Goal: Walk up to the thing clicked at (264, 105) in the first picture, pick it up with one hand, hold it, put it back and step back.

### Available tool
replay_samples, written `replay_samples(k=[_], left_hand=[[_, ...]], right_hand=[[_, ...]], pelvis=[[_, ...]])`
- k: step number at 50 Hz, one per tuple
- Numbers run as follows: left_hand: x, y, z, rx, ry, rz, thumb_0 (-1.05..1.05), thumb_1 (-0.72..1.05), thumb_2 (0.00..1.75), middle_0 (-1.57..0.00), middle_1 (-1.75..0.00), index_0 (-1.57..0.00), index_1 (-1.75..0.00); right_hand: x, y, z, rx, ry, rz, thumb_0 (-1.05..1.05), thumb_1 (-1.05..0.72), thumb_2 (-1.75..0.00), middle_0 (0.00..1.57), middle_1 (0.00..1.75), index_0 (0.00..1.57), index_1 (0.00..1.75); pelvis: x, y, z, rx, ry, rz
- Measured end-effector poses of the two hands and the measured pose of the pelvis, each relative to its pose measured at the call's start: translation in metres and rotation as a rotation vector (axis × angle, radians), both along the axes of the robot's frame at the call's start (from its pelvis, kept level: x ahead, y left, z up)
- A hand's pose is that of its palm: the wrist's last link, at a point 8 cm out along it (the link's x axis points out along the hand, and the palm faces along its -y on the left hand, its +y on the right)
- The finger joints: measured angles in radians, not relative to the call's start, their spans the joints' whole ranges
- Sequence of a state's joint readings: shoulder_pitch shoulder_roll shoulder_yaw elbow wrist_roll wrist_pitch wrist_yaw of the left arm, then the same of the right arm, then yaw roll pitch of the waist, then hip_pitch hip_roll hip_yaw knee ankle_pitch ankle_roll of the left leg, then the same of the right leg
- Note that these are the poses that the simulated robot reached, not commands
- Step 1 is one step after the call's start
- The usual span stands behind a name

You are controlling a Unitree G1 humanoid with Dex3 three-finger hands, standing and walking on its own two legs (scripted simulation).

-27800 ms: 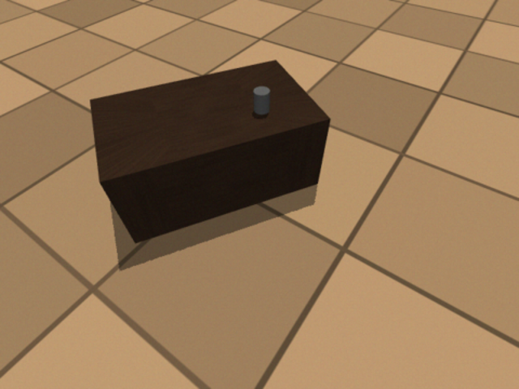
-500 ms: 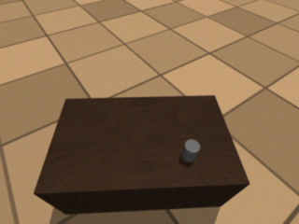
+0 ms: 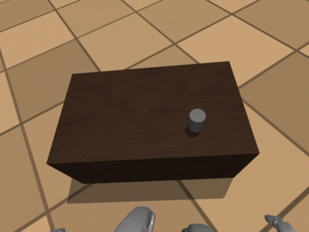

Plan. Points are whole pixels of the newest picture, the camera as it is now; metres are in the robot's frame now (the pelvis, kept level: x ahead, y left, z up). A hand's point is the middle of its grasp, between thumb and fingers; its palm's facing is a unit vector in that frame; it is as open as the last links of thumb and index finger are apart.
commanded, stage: step back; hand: right
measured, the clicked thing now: (196, 120) +0.56 -0.14 -0.30
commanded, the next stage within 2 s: none
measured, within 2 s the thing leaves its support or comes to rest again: neither
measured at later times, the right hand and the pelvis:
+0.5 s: hand out of the picture -0.01 -0.21 -0.14, palm faces -0.13 +0.89 -0.43, open 7.4 cm; pelvis -0.12 +0.05 -0.01, yaw +5 degrees
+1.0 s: hand out of the picture -0.18 -0.23 -0.16, palm faces +0.03 +0.94 -0.35, open 7.4 cm; pelvis -0.26 +0.04 +0.00, yaw -3 degrees
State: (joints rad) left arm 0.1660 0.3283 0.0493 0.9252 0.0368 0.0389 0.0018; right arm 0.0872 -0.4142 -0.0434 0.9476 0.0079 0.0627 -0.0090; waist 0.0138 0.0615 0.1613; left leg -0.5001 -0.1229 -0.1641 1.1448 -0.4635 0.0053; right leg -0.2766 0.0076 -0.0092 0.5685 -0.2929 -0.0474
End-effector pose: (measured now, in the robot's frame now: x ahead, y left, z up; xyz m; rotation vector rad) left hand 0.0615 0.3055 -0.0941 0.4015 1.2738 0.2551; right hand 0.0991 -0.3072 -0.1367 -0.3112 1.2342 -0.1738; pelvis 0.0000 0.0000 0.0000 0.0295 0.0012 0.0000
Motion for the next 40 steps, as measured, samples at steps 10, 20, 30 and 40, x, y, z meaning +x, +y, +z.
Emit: replay_samples(k=[10, 20, 30, 40], left_hand=[[-0.016, 0.001, -0.006, -0.014, -0.158, 0.031, 0.0, 0.9, 0.89, -0.21, -0.3, -0.2, -0.3], [-0.078, 0.054, -0.035, -0.041, -0.178, 0.051, 0.01, 0.9, 0.89, -0.21, -0.3, -0.2, -0.3], [-0.161, 0.08, -0.024, -0.035, -0.063, 0.069, 0.01, 0.91, 0.89, -0.2, -0.3, -0.2, -0.3], [-0.223, 0.063, -0.027, -0.02, 0.019, -0.019, 0.01, 0.91, 0.89, -0.2, -0.3, -0.2, -0.3]], right_hand=[[-0.052, 0.004, -0.003, -0.048, 0.107, 0.097, 0.0, -0.91, -0.89, 0.21, 0.3, 0.2, 0.3], [-0.082, 0.037, 0.02, -0.102, -0.023, 0.137, 0.0, -0.91, -0.89, 0.21, 0.3, 0.2, 0.3], [-0.125, 0.066, 0.045, -0.093, -0.085, 0.101, 0.0, -0.9, -0.89, 0.21, 0.3, 0.2, 0.3], [-0.185, 0.058, 0.018, -0.031, -0.144, 0.038, 0.0, -0.9, -0.89, 0.21, 0.3, 0.2, 0.3]], pelvis=[[-0.042, 0.003, -0.007, -0.014, -0.008, 0.074], [-0.102, 0.041, -0.022, -0.025, -0.036, 0.1], [-0.149, 0.057, -0.001, -0.056, -0.013, 0.037], [-0.212, 0.049, -0.015, -0.033, -0.023, -0.051]])
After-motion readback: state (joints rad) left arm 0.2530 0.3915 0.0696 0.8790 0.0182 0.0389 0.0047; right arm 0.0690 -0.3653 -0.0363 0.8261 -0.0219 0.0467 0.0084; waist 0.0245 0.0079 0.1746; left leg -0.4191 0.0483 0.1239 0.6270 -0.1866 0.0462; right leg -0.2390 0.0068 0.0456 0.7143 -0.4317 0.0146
